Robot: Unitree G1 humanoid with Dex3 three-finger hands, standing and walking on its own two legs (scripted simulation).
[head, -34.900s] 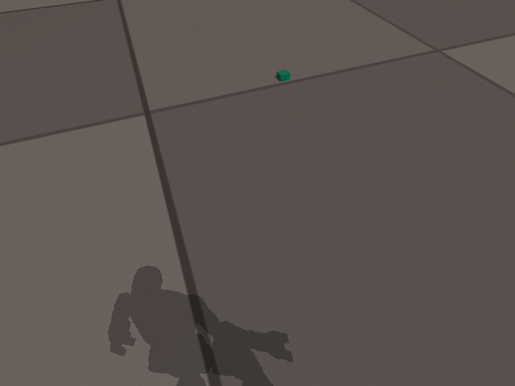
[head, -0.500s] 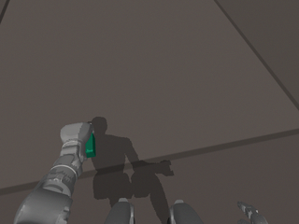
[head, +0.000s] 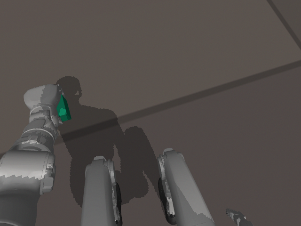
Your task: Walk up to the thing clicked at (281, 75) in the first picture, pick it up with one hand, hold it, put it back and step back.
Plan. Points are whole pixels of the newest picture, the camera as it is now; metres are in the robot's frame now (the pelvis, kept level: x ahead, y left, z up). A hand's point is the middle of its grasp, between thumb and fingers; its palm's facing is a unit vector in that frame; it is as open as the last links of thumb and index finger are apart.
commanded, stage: crouch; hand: left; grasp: from above
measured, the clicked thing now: (52, 110) +0.46 +0.26 -0.16
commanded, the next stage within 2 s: lower in 1.08 s
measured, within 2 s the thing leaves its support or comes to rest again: neither
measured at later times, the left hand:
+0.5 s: hand (64, 114) +0.48 +0.26 -0.26, palm faces -0.41 -0.12 -0.90, open 9.5 cm
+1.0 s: hand (68, 114) +0.50 +0.26 -0.31, palm faces -0.41 -0.12 -0.90, open 9.5 cm
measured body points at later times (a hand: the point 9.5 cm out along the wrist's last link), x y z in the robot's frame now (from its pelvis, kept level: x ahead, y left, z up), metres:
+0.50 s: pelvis +0.00 +0.00 -0.10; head +0.24 +0.04 +0.28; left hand +0.50 +0.26 -0.20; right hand +0.05 -0.28 -0.22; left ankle +0.08 +0.12 -0.46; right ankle +0.07 -0.13 -0.46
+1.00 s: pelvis -0.01 +0.00 -0.16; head +0.24 +0.04 +0.22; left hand +0.51 +0.27 -0.26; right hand +0.00 -0.27 -0.26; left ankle +0.08 +0.12 -0.46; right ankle +0.07 -0.13 -0.46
